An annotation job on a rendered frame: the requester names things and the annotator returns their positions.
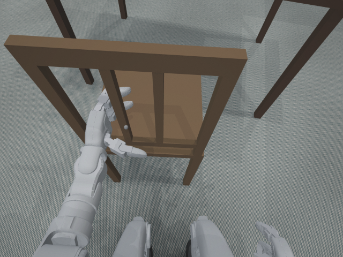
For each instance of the robot left thigh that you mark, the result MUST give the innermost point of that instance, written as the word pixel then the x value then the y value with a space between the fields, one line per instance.
pixel 135 239

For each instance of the robot left upper arm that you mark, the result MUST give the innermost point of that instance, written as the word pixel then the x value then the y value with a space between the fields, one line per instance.
pixel 49 250

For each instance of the robot left hand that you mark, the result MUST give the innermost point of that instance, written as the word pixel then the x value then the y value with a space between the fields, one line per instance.
pixel 99 123

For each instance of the chair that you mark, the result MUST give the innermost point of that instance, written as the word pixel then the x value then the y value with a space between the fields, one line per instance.
pixel 166 119

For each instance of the robot right hand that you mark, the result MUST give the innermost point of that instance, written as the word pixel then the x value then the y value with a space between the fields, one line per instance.
pixel 279 246

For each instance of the left robot forearm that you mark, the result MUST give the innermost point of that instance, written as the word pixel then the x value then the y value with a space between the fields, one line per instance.
pixel 73 224

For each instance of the right robot shin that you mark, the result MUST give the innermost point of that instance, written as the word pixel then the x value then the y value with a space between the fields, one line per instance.
pixel 193 252

